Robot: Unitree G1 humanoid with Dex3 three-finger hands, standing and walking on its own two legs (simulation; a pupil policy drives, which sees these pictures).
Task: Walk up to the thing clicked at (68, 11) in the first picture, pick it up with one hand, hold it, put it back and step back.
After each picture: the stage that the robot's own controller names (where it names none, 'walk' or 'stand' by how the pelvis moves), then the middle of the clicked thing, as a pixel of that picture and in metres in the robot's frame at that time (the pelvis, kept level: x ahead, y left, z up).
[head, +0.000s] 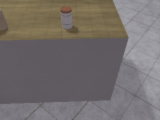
stand; (66, 17) +0.87 +0.13 +0.00
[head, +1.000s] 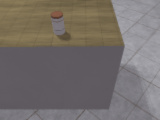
walk; (58, 23) +0.78 +0.20 +0.02
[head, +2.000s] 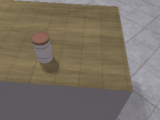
stand; (42, 48) +0.51 +0.21 +0.04
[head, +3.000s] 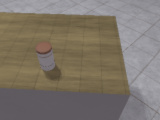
stand; (45, 56) +0.52 +0.19 +0.01
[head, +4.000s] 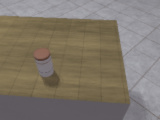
stand; (44, 62) +0.49 +0.20 +0.00
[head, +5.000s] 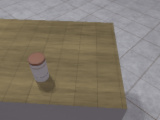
stand; (39, 67) +0.47 +0.21 +0.00
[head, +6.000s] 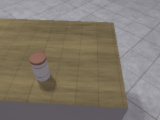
stand; (40, 67) +0.47 +0.21 +0.00
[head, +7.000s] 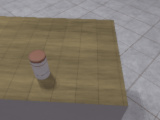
rise first; (39, 65) +0.47 +0.21 +0.00
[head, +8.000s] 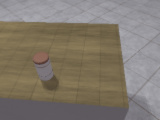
rise first; (43, 66) +0.48 +0.23 +0.01
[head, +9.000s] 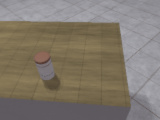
go down; (44, 66) +0.48 +0.23 +0.01
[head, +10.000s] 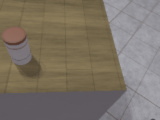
go down; (18, 46) +0.47 +0.21 +0.05
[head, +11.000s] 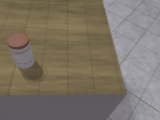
approach; (21, 51) +0.47 +0.21 +0.06
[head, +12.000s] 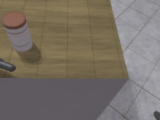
close in; (18, 32) +0.50 +0.21 +0.09
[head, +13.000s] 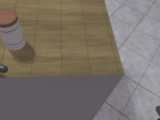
close in; (10, 31) +0.51 +0.21 +0.09
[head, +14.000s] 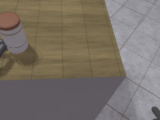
lift; (13, 34) +0.50 +0.21 +0.10
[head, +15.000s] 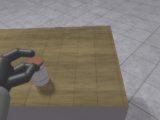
lift; (38, 71) +0.46 +0.21 +0.05
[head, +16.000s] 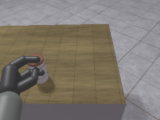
close; (38, 68) +0.47 +0.22 +0.03
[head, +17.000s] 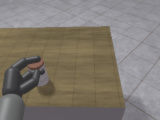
stand; (38, 71) +0.47 +0.22 +0.02
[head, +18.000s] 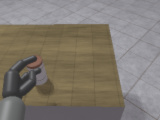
stand; (37, 70) +0.46 +0.22 +0.01
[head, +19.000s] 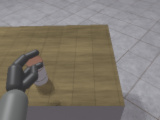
stand; (37, 71) +0.47 +0.22 +0.01
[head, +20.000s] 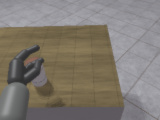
stand; (36, 72) +0.46 +0.22 +0.01
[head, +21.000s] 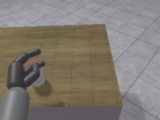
stand; (34, 72) +0.46 +0.22 +0.01
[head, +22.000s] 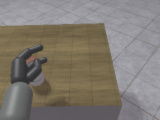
stand; (33, 71) +0.46 +0.22 +0.01
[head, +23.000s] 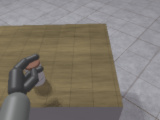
stand; (34, 71) +0.46 +0.23 +0.01
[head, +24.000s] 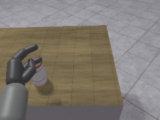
stand; (36, 71) +0.47 +0.22 +0.01
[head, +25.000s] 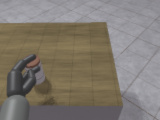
stand; (34, 69) +0.46 +0.22 +0.01
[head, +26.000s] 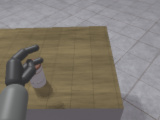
stand; (35, 73) +0.46 +0.22 +0.01
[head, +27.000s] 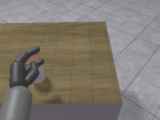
stand; (34, 68) +0.47 +0.22 +0.01
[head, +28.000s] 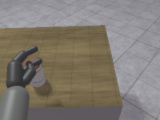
stand; (35, 72) +0.47 +0.22 +0.01
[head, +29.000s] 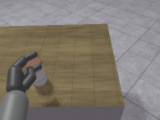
stand; (36, 71) +0.46 +0.22 +0.01
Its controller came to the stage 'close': yes
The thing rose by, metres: 0.00
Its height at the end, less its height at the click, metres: +0.00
